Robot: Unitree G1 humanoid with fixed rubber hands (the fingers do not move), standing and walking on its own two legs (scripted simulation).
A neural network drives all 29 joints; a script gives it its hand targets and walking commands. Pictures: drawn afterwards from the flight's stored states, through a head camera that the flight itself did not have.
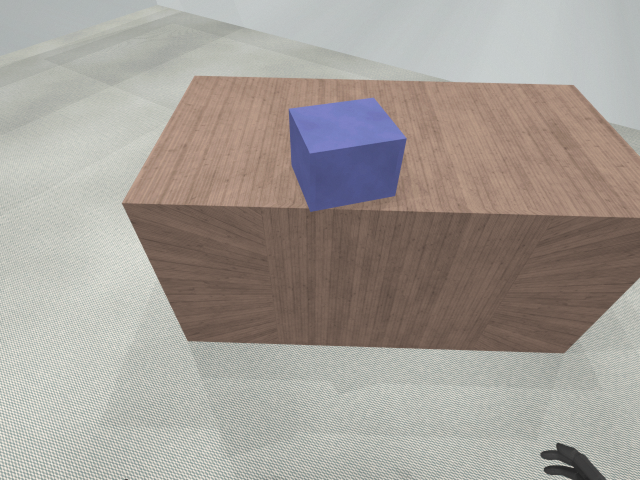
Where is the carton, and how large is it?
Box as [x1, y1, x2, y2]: [289, 98, 406, 211]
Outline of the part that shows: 374,98 289,109 291,164 310,211 392,196 395,194 406,138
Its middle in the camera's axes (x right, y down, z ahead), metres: +0.05 -0.21 +0.90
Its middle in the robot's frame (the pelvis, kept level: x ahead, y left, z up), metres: +0.82 -0.03 -0.04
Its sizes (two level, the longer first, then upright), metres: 0.209 0.185 0.156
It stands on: a pedestal, 0.64 m high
